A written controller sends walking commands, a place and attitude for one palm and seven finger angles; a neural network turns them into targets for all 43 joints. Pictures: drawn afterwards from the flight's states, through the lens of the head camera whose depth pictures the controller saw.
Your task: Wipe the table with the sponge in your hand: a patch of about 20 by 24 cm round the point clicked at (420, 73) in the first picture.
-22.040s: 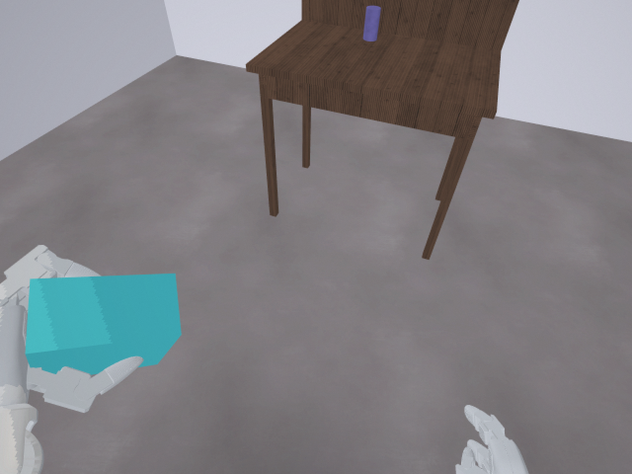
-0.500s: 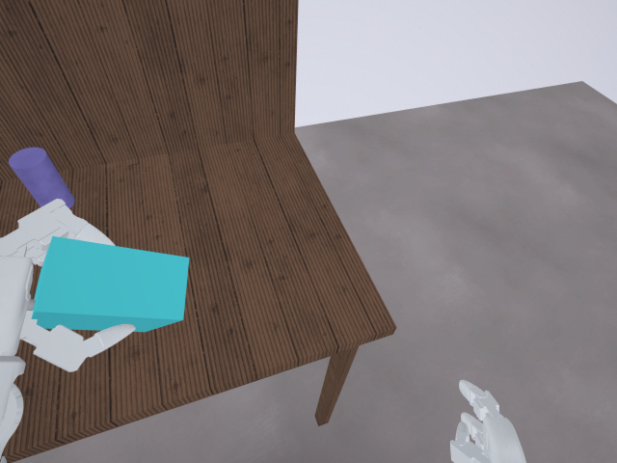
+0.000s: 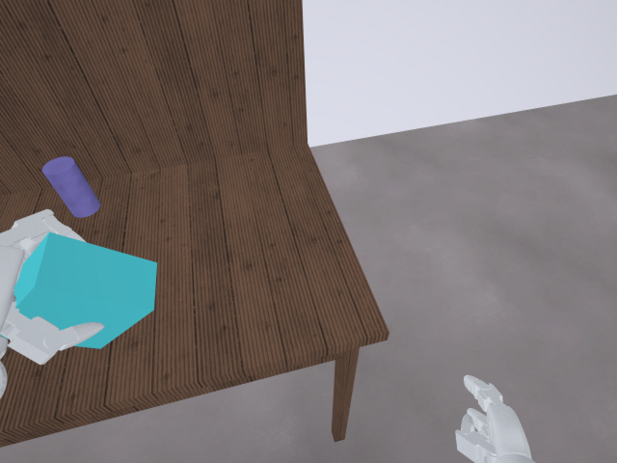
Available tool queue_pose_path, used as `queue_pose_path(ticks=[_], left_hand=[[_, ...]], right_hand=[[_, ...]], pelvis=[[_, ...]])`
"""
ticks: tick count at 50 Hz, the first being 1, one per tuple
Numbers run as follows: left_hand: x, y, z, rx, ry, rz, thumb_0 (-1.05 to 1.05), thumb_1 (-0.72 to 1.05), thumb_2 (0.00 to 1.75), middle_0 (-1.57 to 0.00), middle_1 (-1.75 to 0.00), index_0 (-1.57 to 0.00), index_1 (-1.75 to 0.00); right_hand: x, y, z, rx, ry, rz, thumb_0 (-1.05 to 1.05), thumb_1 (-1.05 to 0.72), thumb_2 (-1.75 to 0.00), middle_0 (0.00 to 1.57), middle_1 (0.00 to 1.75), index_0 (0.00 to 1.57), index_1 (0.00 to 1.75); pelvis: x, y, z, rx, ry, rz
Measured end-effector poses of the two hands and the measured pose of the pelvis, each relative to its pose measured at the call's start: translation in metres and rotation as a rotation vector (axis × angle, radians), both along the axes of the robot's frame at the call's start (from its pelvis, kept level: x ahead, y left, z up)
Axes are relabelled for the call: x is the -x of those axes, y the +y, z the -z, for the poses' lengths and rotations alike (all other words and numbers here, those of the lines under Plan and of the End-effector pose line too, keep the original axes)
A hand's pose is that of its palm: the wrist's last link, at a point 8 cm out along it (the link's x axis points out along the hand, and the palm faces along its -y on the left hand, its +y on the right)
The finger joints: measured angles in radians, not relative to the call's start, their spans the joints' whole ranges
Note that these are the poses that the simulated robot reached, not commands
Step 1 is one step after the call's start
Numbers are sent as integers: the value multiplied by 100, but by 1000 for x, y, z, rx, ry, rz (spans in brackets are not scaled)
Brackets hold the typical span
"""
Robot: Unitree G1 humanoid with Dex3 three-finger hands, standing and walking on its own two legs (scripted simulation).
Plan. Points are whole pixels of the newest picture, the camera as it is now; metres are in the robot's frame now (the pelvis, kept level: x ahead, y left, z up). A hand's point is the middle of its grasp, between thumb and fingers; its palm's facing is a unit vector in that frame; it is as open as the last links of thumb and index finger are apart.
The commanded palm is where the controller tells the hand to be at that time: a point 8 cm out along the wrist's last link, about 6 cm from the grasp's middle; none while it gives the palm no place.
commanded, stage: turn the palm down, sponge in hand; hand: left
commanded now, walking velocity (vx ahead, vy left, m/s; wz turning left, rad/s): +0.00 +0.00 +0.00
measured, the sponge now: (94, 300) +0.24 +0.28 +0.12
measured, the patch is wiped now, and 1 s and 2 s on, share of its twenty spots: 0.00 0.00 0.00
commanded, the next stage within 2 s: move the sponge above the wiping area in 1.66 s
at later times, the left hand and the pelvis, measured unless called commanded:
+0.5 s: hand (91, 305) +0.22 +0.27 +0.14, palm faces +0.13 -0.41 -0.90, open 10.1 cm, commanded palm +0.19 +0.29 +0.20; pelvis +0.00 +0.00 +0.00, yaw -2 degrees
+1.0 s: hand (65, 289) +0.24 +0.30 +0.14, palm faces +0.12 -0.18 -0.98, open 10.1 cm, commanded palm +0.20 +0.31 +0.20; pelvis +0.00 +0.03 +0.01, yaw -2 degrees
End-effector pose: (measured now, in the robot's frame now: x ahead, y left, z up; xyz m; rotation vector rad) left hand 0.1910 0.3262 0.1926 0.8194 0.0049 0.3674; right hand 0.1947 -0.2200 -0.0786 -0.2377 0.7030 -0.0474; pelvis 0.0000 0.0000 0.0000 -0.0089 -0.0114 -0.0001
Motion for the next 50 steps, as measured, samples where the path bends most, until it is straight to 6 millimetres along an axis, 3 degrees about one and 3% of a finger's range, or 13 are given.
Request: queue_pose_path(ticks=[5, 10, 15, 20, 24, 28, 34, 38, 44, 50], left_hand=[[-7, -25, 10, -57, 115, 107, -1, -50, 103, -71, -136, -73, -134], [-6, -49, -4, -146, 49, 209, -1, -50, 103, -71, -135, -74, -134], [-3, -36, -15, -208, 30, 113, -1, -50, 103, -71, -135, -74, -134], [-4, -22, -3, -231, 134, 30, -1, -50, 103, -71, -135, -74, -134], [-6, -35, 7, -273, 166, 88, -1, -50, 103, -71, -135, -74, -133], [-7, -47, 3, -333, 124, 141, -1, -50, 103, -71, -135, -74, -133], [-12, -25, -10, -385, 115, 13, -1, -50, 103, -71, -135, -74, -133], [-15, -13, -6, -396, 200, -52, -1, -50, 103, -71, -135, -74, -133], [-16, -22, 5, -445, 271, 28, -1, -50, 103, -71, -135, -74, -133], [-19, -20, -3, -517, 225, 15, -1, -50, 103, -71, -135, -74, -133]], right_hand=[[3, -15, 1, 8, -14, 41, 2, -90, -90, 20, 30, 20, 30], [9, -27, 1, 8, -19, 74, 2, -90, -90, 20, 30, 20, 30], [17, -35, 7, 4, 8, 98, 2, -90, -90, 20, 30, 20, 30], [21, -35, 12, 7, 27, 115, 2, -90, -90, 20, 30, 20, 30], [18, -26, 10, 7, 13, 117, 2, -90, -90, 20, 30, 20, 30], [11, -12, 5, -9, -9, 109, 2, -90, -90, 20, 30, 20, 30], [-4, 10, -1, -47, -19, 79, 2, -90, -90, 20, 30, 20, 30], [-15, 24, -7, -61, -33, 53, 2, -90, -90, 20, 30, 20, 30], [-33, 41, -18, -57, -62, 13, 2, -90, -90, 20, 30, 20, 30], [-43, 54, -22, -59, -49, -30, 2, -90, -90, 20, 30, 20, 30]], pelvis=[[0, -7, 1, -5, 0, 11], [-3, -12, 3, -6, 8, 22], [-3, -13, 5, -9, 15, 25], [-2, -9, 6, -8, 14, 22], [-2, -3, 5, -7, 14, 27], [-3, 3, 4, -4, 13, 32], [-2, 12, 1, -2, 3, 33], [-2, 19, -3, -2, -3, 32], [-1, 27, -6, 0, -14, 33], [-2, 31, -9, 3, -23, 32]])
